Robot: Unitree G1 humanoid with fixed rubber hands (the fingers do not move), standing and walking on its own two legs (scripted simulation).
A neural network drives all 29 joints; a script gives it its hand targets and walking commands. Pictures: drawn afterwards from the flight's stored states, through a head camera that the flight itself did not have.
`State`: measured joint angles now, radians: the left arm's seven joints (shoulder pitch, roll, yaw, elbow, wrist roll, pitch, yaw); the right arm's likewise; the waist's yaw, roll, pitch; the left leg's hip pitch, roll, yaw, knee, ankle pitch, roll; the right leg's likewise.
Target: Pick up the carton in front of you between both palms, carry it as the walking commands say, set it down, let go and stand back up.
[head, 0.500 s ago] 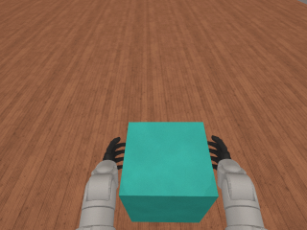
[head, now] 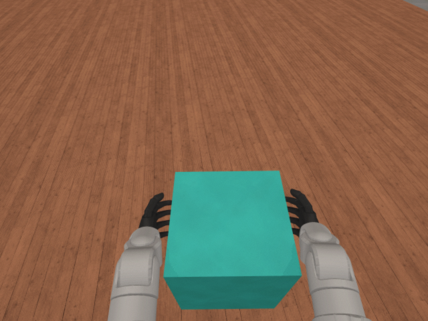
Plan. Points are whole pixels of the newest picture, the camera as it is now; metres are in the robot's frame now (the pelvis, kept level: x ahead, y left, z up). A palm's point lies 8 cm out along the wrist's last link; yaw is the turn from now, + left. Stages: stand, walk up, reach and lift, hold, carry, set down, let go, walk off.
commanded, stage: hold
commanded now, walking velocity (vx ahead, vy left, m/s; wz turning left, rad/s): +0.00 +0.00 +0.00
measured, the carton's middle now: (227, 244) +0.29 +0.01 -0.05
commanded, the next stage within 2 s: set down in 0.72 s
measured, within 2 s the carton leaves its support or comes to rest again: neither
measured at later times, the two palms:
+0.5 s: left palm (139, 223) +0.29 +0.18 +0.03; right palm (299, 234) +0.26 -0.12 +0.05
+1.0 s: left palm (147, 212) +0.32 +0.17 +0.02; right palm (297, 222) +0.29 -0.13 +0.03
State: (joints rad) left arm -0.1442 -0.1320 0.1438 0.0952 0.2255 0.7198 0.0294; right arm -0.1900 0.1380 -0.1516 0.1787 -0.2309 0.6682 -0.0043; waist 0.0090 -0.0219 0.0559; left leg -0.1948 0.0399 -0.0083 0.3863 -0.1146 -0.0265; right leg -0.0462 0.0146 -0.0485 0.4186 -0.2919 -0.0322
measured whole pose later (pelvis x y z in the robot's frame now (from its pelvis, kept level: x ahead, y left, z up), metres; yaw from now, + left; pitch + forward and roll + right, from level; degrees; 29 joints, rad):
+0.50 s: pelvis -0.01 +0.06 +0.00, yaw -6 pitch -7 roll +0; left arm -0.24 -0.15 0.19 0.20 0.28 0.73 0.01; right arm -0.28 0.16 -0.24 0.29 -0.27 0.66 0.02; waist 0.01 -0.05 0.05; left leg -0.15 -0.01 0.03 0.37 -0.11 0.02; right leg -0.03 -0.02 0.08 0.40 -0.25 0.01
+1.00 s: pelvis -0.01 +0.05 +0.00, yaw -6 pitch -5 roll +0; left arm -0.45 -0.17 0.41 0.42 0.39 0.62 -0.07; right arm -0.46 0.22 -0.44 0.47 -0.39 0.57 0.03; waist 0.03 -0.06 0.09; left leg -0.22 0.00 0.03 0.45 -0.15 0.01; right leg -0.11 -0.01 0.09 0.50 -0.30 0.02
